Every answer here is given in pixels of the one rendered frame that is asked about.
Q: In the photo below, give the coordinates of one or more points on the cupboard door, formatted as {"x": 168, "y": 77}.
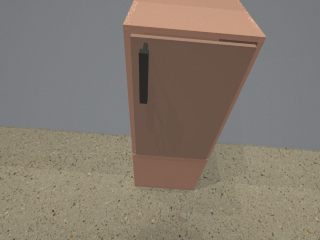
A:
{"x": 191, "y": 86}

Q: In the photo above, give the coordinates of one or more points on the handle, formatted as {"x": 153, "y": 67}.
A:
{"x": 143, "y": 73}

